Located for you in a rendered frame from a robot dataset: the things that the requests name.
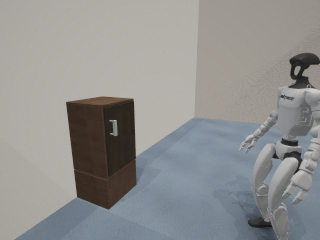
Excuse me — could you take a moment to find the robot torso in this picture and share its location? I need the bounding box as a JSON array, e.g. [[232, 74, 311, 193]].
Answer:
[[275, 83, 316, 161]]

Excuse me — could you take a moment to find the right robot upper arm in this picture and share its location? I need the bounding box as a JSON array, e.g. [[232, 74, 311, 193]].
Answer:
[[271, 86, 287, 121]]

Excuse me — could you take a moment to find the robot right thigh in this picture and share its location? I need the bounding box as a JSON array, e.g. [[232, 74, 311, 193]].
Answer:
[[252, 143, 279, 196]]

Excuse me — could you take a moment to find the handle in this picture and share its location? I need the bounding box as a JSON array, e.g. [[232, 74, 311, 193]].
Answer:
[[109, 120, 118, 136]]

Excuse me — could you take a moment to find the right robot hand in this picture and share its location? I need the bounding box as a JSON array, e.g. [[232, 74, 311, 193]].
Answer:
[[239, 134, 259, 154]]

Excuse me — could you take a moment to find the robot left forearm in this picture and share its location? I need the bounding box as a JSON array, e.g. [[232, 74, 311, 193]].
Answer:
[[299, 128, 320, 175]]

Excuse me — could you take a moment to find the left robot hand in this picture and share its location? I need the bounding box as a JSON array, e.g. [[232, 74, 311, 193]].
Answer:
[[282, 170, 312, 205]]

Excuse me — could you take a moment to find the cupboard door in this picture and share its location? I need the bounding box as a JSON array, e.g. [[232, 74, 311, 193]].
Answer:
[[103, 101, 136, 177]]

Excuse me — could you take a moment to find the left robot upper arm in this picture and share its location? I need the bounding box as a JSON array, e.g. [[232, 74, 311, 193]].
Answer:
[[305, 89, 320, 138]]

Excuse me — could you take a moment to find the robot right forearm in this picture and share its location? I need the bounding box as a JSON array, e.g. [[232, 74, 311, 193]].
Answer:
[[253, 114, 277, 138]]

